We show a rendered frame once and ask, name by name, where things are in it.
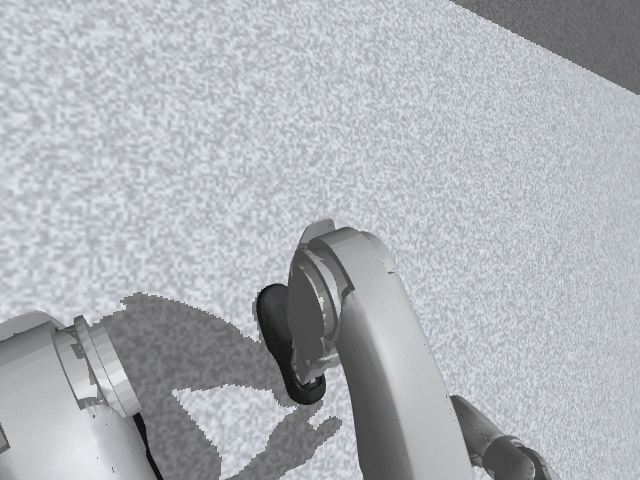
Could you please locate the right robot arm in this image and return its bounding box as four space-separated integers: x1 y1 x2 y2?
482 435 561 480

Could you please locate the left robot foot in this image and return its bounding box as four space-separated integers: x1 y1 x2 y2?
132 412 163 480

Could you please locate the right robot hand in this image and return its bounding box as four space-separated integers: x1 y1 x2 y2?
449 395 505 468

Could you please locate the right robot foot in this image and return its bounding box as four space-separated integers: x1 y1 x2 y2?
256 284 326 405

